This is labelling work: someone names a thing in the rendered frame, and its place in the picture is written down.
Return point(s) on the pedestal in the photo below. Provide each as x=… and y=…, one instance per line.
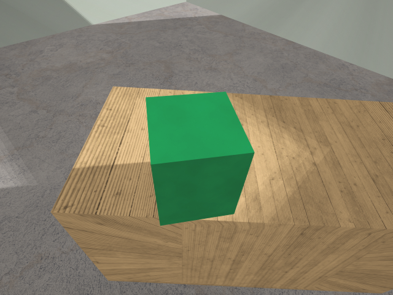
x=315, y=212

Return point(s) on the carton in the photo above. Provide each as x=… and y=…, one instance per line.
x=199, y=154

